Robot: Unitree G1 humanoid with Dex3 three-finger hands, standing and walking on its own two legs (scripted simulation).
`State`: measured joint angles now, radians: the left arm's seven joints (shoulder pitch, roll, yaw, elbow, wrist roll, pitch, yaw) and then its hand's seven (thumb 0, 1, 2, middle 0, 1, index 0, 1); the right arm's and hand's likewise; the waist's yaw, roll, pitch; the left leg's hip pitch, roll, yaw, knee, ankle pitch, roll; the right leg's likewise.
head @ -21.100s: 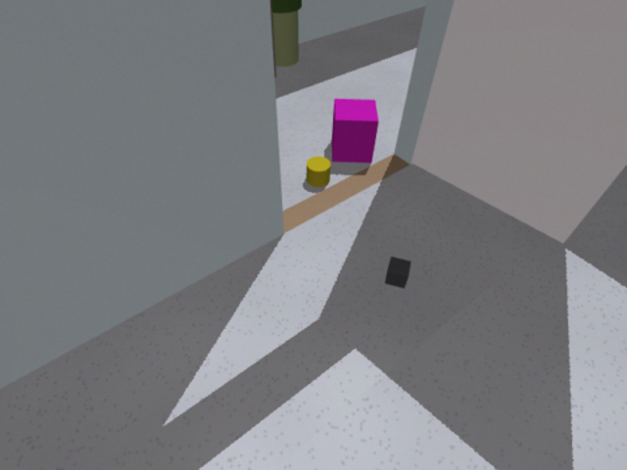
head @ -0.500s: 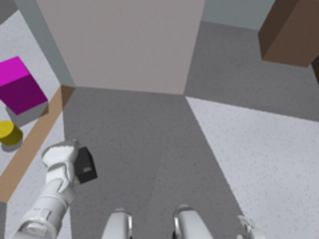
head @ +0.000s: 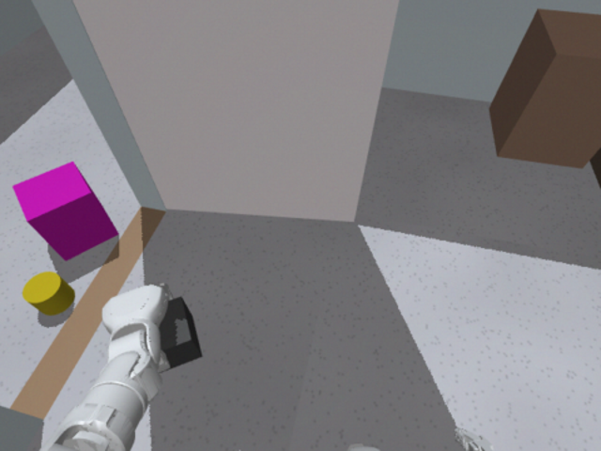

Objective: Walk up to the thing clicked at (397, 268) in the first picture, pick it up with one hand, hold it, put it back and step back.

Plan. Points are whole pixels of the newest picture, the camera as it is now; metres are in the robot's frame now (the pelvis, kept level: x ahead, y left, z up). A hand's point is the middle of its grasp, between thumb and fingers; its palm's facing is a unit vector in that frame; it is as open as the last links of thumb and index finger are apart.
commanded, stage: hold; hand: left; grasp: from above
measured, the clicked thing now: (168, 335) +0.33 +0.20 -0.12
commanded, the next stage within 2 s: crouch in 2.00 s
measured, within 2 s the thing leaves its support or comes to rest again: neither
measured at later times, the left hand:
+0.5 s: hand (143, 321) +0.32 +0.21 -0.03, palm faces -0.39 -0.16 -0.91, open 10.6 cm
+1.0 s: hand (137, 330) +0.30 +0.21 -0.01, palm faces -0.41 -0.14 -0.90, open 10.6 cm
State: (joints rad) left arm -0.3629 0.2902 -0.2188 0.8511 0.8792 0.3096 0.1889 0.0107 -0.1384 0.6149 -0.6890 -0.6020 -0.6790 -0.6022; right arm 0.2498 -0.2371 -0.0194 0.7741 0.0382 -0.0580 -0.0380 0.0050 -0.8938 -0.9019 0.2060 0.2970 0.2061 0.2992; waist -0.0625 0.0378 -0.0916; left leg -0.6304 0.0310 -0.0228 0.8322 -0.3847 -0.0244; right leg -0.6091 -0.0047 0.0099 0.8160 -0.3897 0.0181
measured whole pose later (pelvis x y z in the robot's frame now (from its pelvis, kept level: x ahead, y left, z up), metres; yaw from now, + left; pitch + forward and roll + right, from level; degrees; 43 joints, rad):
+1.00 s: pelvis +0.00 +0.00 +0.03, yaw -1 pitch +2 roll +0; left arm -0.24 0.33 -0.28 0.57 0.92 0.33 -0.01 0.01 -0.13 0.61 -0.69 -0.60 -0.67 -0.60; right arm 0.19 -0.25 0.00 0.69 0.05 -0.03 -0.02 0.01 -0.90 -0.91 0.20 0.30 0.20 0.30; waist 0.00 0.05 -0.04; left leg -0.33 0.03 0.00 0.57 -0.27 -0.03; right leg -0.33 -0.01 0.03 0.59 -0.29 0.01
